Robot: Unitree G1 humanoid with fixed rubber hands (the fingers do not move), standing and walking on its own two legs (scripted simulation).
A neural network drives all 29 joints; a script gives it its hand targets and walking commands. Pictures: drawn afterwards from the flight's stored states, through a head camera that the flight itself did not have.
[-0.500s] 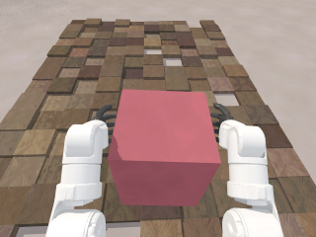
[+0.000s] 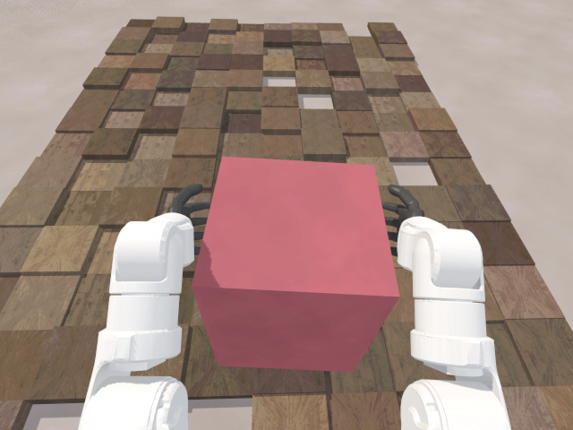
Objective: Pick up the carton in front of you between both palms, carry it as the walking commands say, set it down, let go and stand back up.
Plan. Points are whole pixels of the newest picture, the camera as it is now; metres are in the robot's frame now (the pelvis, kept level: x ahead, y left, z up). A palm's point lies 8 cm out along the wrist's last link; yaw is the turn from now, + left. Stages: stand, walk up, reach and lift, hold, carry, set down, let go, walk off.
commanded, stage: carry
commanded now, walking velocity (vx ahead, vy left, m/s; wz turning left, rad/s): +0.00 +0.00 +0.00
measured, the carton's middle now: (291, 270) +0.35 +0.00 +0.03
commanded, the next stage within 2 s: none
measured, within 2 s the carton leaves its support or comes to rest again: neither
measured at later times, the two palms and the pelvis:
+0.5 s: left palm (189, 218) +0.39 +0.14 +0.11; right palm (406, 225) +0.39 -0.16 +0.10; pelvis +0.02 +0.00 +0.00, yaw +1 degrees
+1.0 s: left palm (204, 197) +0.42 +0.13 +0.11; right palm (413, 208) +0.42 -0.17 +0.10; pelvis +0.07 -0.01 -0.01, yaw +0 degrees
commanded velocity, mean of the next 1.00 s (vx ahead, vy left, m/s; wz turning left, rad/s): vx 0.00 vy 0.00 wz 0.00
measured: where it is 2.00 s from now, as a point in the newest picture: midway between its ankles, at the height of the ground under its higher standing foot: outside the picture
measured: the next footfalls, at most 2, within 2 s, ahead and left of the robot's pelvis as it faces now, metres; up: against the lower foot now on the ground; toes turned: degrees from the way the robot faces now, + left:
left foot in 0.66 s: +0.12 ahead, +0.07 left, +0.00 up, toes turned +3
right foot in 0.86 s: +0.08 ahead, -0.12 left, +0.00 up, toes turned +0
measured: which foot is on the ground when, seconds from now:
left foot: down 0.00-0.52, up 0.54-0.64, down 0.66-1.00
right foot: down 0.00-0.70, up 0.72-0.84, down 0.86-1.00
